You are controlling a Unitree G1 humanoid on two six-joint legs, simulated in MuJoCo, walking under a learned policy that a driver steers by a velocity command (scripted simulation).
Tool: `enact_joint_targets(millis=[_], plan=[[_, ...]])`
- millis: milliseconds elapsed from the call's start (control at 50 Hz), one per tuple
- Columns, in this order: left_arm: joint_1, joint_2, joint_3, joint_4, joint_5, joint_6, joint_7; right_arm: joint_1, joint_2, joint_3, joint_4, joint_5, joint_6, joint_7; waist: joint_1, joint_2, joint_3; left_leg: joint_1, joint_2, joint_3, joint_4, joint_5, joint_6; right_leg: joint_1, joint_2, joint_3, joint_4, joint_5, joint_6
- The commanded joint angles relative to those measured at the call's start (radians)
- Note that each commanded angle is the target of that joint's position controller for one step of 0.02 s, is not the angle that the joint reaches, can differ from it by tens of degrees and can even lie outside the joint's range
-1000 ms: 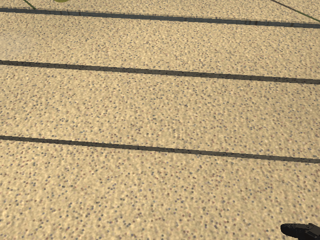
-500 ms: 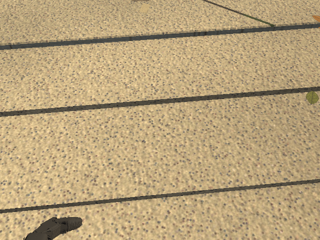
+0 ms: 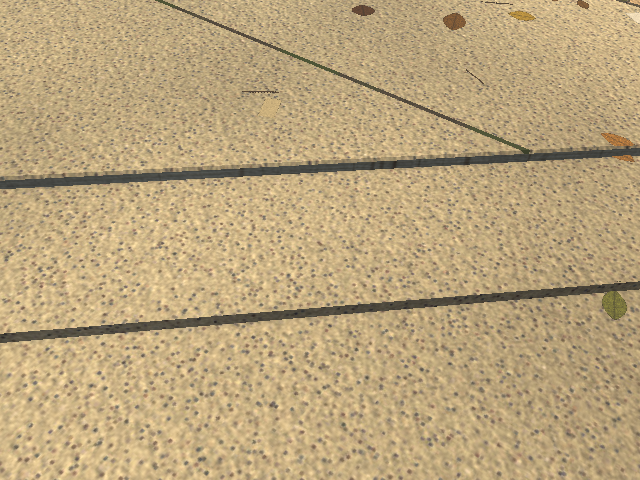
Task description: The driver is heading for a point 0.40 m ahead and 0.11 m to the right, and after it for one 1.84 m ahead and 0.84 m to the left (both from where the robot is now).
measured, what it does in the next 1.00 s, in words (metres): climbs: right foot, then left foot 0.04 m higher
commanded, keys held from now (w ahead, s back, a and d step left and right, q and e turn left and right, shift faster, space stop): w+e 0.30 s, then q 0.70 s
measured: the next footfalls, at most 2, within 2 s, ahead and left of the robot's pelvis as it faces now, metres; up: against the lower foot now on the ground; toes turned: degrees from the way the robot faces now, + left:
right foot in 0.32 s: +0.33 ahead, -0.16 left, +0.00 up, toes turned -13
left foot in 0.76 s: +0.51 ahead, +0.03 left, +0.04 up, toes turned +1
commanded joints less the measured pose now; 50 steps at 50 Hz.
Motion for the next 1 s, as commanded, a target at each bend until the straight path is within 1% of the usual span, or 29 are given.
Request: enact_joint_targets(millis=[20, 120, 200, 260, 280, 300, 320, 340, 360, 380, 400, 420, 460, 520, 580, 600, 620, 660, 700, 740, 760, 780, 800, 820, 840, 860, 880, 920, 1000], plan=[[-0.041, 0.065, 0.028, -0.045, 0.000, -0.001, 0.000, -0.055, -0.113, -0.023, -0.061, -0.007, -0.039, -0.024, 0.028, 0.088, 0.077, 0.063, 0.219, -0.146, -0.308, 0.192, 0.090, -0.136, -0.011, 0.065, -0.103, 0.161, 0.019], [-0.176, 0.007, 0.011, -0.100, 0.005, -0.002, -0.036, -0.003, -0.144, -0.028, -0.038, 0.002, -0.025, -0.044, -0.029, 0.112, 0.085, 0.151, 0.224, 0.005, -0.335, 0.302, 0.071, -0.052, -0.008, -0.062, -0.414, 0.299, 0.037], [-0.233, 0.009, 0.006, -0.140, 0.003, -0.001, -0.064, 0.013, -0.161, -0.038, -0.019, 0.015, 0.006, -0.042, -0.041, 0.099, 0.147, 0.295, 0.278, 0.055, -0.279, 0.470, 0.074, -0.074, -0.004, -0.106, -0.536, 0.201, -0.003], [-0.178, 0.061, 0.028, -0.150, 0.009, 0.001, -0.077, -0.023, -0.209, -0.056, -0.034, 0.028, 0.029, -0.053, 0.026, 0.167, 0.085, 0.353, 0.292, 0.094, -0.099, 1.024, 0.057, 0.084, 0.074, -0.189, -0.560, 0.053, -0.056], [-0.083, 0.098, 0.047, -0.130, 0.008, 0.005, -0.076, -0.029, -0.217, -0.061, -0.042, 0.026, 0.040, -0.059, 0.077, 0.180, 0.031, 0.347, 0.288, 0.100, 0.042, 1.184, 0.052, 0.202, 0.114, -0.212, -0.555, 0.003, -0.081], [0.048, 0.147, 0.074, -0.093, 0.005, 0.007, -0.069, -0.024, -0.220, -0.063, -0.047, 0.028, 0.047, -0.059, 0.138, 0.145, -0.052, 0.273, 0.263, 0.106, 0.244, 1.225, 0.032, 0.427, 0.149, -0.224, -0.626, 0.050, -0.116], [0.191, 0.175, 0.094, -0.053, 0.011, 0.011, -0.048, -0.042, -0.218, -0.059, -0.052, 0.039, 0.036, -0.056, 0.220, 0.102, -0.107, 0.047, 0.221, 0.084, 0.477, 1.010, -0.005, 0.727, 0.087, -0.089, -0.731, 0.187, -0.162], [0.249, 0.250, 0.090, -0.022, 0.032, 0.015, -0.019, 0.013, -0.073, -0.017, -0.087, -0.006, 0.002, -0.030, 0.130, -0.189, -0.205, -0.438, 0.042, 0.051, 0.872, -0.204, -0.062, 1.164, -0.225, 0.339, -0.635, 0.553, -0.292], [0.282, 0.216, 0.081, -0.031, 0.047, 0.010, -0.010, 0.022, -0.106, -0.012, -0.067, 0.047, -0.032, -0.017, 0.172, -0.098, -0.411, -0.514, -0.024, -0.177, 1.093, -0.372, -0.073, 1.195, -0.396, 0.607, -0.734, 0.627, -0.426], [0.243, 0.174, 0.070, -0.026, 0.048, 0.006, -0.009, -0.107, -0.160, -0.034, -0.091, 0.081, -0.040, -0.016, 0.200, -0.002, -0.297, -0.538, 0.031, -0.232, 1.086, -0.299, -0.064, 1.057, -0.348, 0.415, -0.754, 0.749, -0.370], [0.172, 0.139, 0.059, -0.022, 0.036, -0.001, -0.008, -0.160, -0.149, -0.031, -0.113, 0.086, -0.039, -0.020, 0.155, 0.028, -0.168, -0.539, 0.077, -0.210, 0.989, -0.229, -0.057, 0.898, -0.296, 0.268, -0.778, 0.685, -0.299], [0.102, 0.107, 0.047, -0.028, 0.032, -0.009, -0.010, -0.183, -0.143, -0.036, -0.102, 0.067, -0.031, -0.027, 0.116, 0.072, -0.097, -0.496, 0.107, -0.197, 0.910, -0.181, -0.059, 0.747, -0.251, 0.196, -0.826, 0.602, -0.251], [0.029, 0.074, 0.034, -0.022, 0.044, -0.019, -0.008, -0.126, -0.128, -0.044, -0.079, 0.057, 0.009, -0.031, 0.049, 0.011, -0.030, -0.361, 0.116, -0.189, 0.849, -0.119, -0.074, 0.546, -0.209, 0.078, -0.922, 0.563, -0.224], [-0.012, 0.082, 0.030, 0.011, 0.060, -0.037, -0.001, -0.091, -0.089, -0.044, -0.076, 0.046, 0.048, -0.045, 0.007, -0.043, 0.010, -0.339, 0.089, -0.161, 0.802, -0.062, -0.110, 0.431, -0.183, -0.060, -0.961, 0.697, -0.209], [-0.043, 0.101, 0.029, 0.022, 0.056, -0.017, 0.025, -0.195, -0.080, -0.039, -0.132, 0.032, 0.054, -0.047, 0.021, -0.046, 0.020, -0.364, 0.092, -0.127, 0.555, 0.082, -0.125, 0.457, -0.133, -0.166, -0.947, 0.635, -0.159], [-0.034, 0.123, 0.034, 0.026, 0.051, -0.002, 0.031, -0.239, -0.047, -0.024, -0.151, 0.027, 0.058, -0.040, 0.044, -0.063, 0.006, -0.357, 0.091, -0.095, 0.478, 0.074, -0.120, 0.490, -0.141, -0.179, -0.939, 0.648, -0.155], [-0.009, 0.138, 0.038, 0.033, 0.046, 0.011, 0.036, -0.269, -0.050, -0.022, -0.167, 0.028, 0.062, -0.033, 0.065, -0.052, -0.009, -0.348, 0.086, -0.083, 0.427, 0.100, -0.117, 0.528, -0.159, -0.172, -0.931, 0.656, -0.157], [0.007, 0.159, 0.043, 0.040, 0.039, 0.033, 0.042, -0.269, -0.079, -0.032, -0.189, 0.027, 0.069, -0.017, 0.067, -0.057, -0.047, -0.351, 0.073, -0.055, 0.433, 0.051, -0.094, 0.613, -0.216, -0.155, -0.869, 0.723, -0.166], [-0.002, 0.160, 0.044, 0.033, 0.027, 0.054, 0.047, -0.275, -0.103, -0.043, -0.209, 0.031, 0.073, -0.001, 0.062, -0.060, -0.037, -0.359, 0.058, -0.039, 0.383, 0.008, -0.058, 0.650, -0.241, -0.152, -0.804, 0.711, -0.151], [-0.022, 0.159, 0.045, 0.027, 0.008, 0.067, 0.059, -0.204, -0.120, -0.061, -0.204, 0.027, 0.069, 0.008, 0.012, -0.063, -0.053, -0.228, -0.002, -0.003, 0.220, 0.092, -0.004, 0.632, -0.202, -0.190, -0.649, 0.801, -0.096], [0.011, 0.155, 0.046, 0.029, 0.012, 0.065, 0.065, -0.125, -0.181, -0.086, -0.198, 0.020, 0.066, 0.001, -0.021, 0.004, -0.097, -0.069, 0.006, -0.100, 0.126, 0.341, 0.050, 0.553, -0.129, -0.218, -0.479, 0.744, -0.033], [0.026, 0.121, 0.036, -0.022, 0.039, 0.062, 0.064, -0.079, -0.337, -0.129, -0.215, -0.004, 0.068, -0.014, -0.013, 0.276, -0.170, 0.130, 0.269, -0.559, 0.004, 0.600, 0.270, 0.243, 0.081, -0.249, -0.110, 0.206, 0.077], [-0.030, 0.109, 0.026, -0.025, 0.061, 0.055, 0.042, -0.071, -0.285, -0.112, -0.233, -0.030, 0.062, -0.024, -0.044, 0.319, -0.333, 0.211, 0.373, -0.810, -0.098, 0.614, 0.377, 0.158, 0.166, -0.004, 0.143, -0.462, 0.075], [0.006, 0.114, 0.034, -0.007, 0.022, 0.053, 0.018, -0.162, -0.237, -0.091, -0.257, -0.024, 0.050, -0.023, 0.002, 0.213, -0.283, 0.138, 0.367, -0.690, -0.076, 0.459, 0.339, 0.106, 0.098, 0.081, 0.228, -0.453, 0.055], [-0.017, 0.106, 0.032, -0.003, 0.011, 0.055, 0.014, -0.218, -0.187, -0.081, -0.268, 0.006, 0.045, -0.025, 0.024, 0.107, -0.171, 0.033, 0.298, -0.579, -0.075, 0.324, 0.270, 0.077, 0.064, 0.060, 0.174, -0.392, 0.044], [-0.039, 0.107, 0.036, -0.008, 0.019, 0.057, 0.023, -0.257, -0.161, -0.076, -0.274, 0.032, 0.049, -0.028, 0.046, 0.046, -0.082, -0.046, 0.243, -0.496, -0.099, 0.211, 0.206, 0.064, 0.039, 0.033, 0.071, -0.333, 0.047], [-0.052, 0.119, 0.043, -0.009, 0.028, 0.061, 0.034, -0.289, -0.147, -0.073, -0.282, 0.034, 0.053, -0.036, 0.065, 0.064, -0.060, -0.113, 0.192, -0.435, -0.117, 0.142, 0.168, 0.120, 0.023, 0.017, -0.010, -0.274, 0.053], [-0.042, 0.082, 0.033, -0.014, 0.027, 0.063, 0.039, -0.304, -0.153, -0.080, -0.296, 0.022, 0.065, -0.046, 0.082, 0.137, -0.049, -0.160, 0.136, -0.390, -0.127, 0.155, 0.162, 0.178, 0.051, -0.006, -0.123, -0.225, 0.083], [-0.056, 0.046, 0.014, -0.018, 0.018, 0.061, 0.048, -0.271, -0.182, -0.100, -0.313, 0.029, 0.086, -0.063, 0.059, 0.176, -0.088, -0.129, 0.143, -0.422, -0.122, 0.079, 0.175, 0.240, 0.076, -0.003, -0.411, -0.236, 0.123]])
